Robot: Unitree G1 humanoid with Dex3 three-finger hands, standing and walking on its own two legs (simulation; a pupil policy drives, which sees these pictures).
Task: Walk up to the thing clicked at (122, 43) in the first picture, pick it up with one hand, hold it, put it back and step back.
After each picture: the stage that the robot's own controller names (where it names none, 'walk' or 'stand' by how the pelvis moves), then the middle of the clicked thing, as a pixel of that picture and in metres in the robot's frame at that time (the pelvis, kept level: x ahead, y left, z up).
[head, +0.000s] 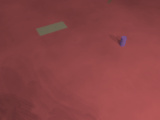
stand; (123, 41) +1.49 -0.45 -0.72
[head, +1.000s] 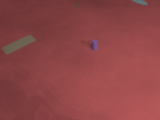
walk; (94, 45) +1.41 -0.01 -0.69
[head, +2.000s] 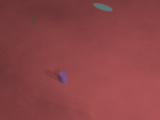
walk; (63, 77) +0.88 +0.26 -0.71
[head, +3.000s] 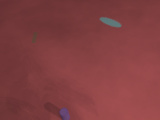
walk; (64, 114) +0.54 +0.24 -0.71
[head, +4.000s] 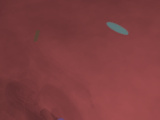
stand; out of the picture +0.44 +0.19 -0.70
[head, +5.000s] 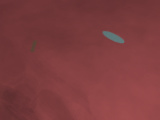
stand; out of the picture +0.41 +0.19 -0.72
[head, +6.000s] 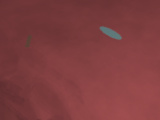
stand; out of the picture +0.37 +0.18 -0.72
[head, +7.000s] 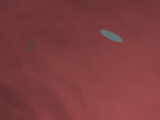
stand; out of the picture +0.38 +0.18 -0.73
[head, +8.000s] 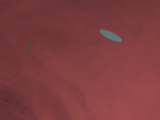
stand; out of the picture +0.37 +0.19 -0.73
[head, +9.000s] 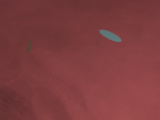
stand; out of the picture +0.37 +0.19 -0.73
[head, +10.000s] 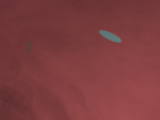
stand; out of the picture +0.36 +0.19 -0.73
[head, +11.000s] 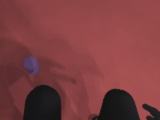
go down; (31, 66) +0.43 +0.23 -0.36
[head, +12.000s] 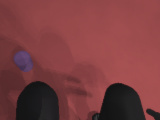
approach; (24, 62) +0.43 +0.25 -0.30
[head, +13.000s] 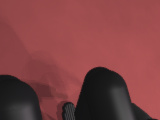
close in; out of the picture +0.41 +0.29 -0.22
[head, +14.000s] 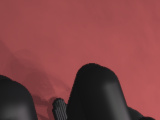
close; out of the picture +0.41 +0.30 -0.22
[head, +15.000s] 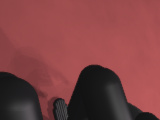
lift; out of the picture +0.38 +0.28 -0.23
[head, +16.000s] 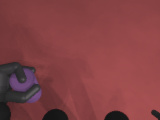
lift; (27, 86) +0.33 +0.20 -0.02
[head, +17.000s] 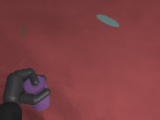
hold; (38, 93) +0.32 +0.17 +0.00
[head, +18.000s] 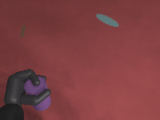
hold; (38, 94) +0.32 +0.17 -0.01
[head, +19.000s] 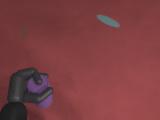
crouch; (41, 92) +0.33 +0.17 +0.00
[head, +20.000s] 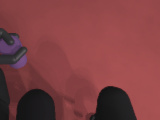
crouch; (13, 53) +0.44 +0.22 -0.11
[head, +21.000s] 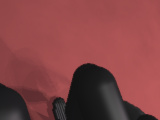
lower; out of the picture +0.41 +0.30 -0.22
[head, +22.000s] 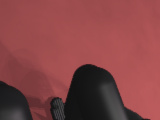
lower; out of the picture +0.41 +0.30 -0.23
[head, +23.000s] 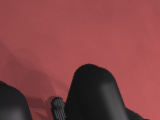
lower; out of the picture +0.41 +0.30 -0.23
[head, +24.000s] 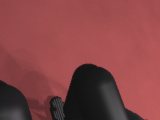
lower; out of the picture +0.42 +0.30 -0.23
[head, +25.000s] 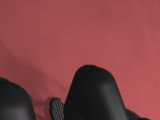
open; out of the picture +0.41 +0.29 -0.23
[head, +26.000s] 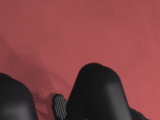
rise; out of the picture +0.40 +0.29 -0.23
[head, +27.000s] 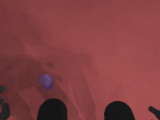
walk; (46, 82) +0.43 +0.22 -0.45
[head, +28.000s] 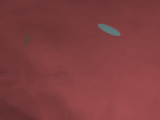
stand; out of the picture +0.37 +0.18 -0.66
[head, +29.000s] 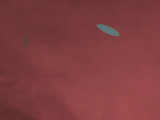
stand; out of the picture +0.38 +0.19 -0.67
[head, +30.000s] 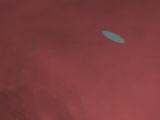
stand; out of the picture +0.39 +0.17 -0.71
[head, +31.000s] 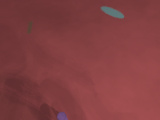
walk; (62, 118) +0.42 +0.20 -0.69
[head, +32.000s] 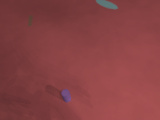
walk; (66, 95) +0.61 +0.21 -0.71
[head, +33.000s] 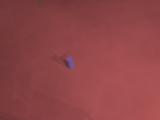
walk; (70, 62) +0.95 +0.17 -0.70
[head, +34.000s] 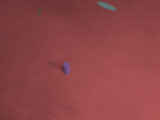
stand; (66, 68) +0.99 +0.18 -0.71
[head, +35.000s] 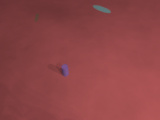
stand; (65, 70) +1.02 +0.21 -0.72
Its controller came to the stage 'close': yes
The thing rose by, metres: 0.70
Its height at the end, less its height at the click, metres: +0.00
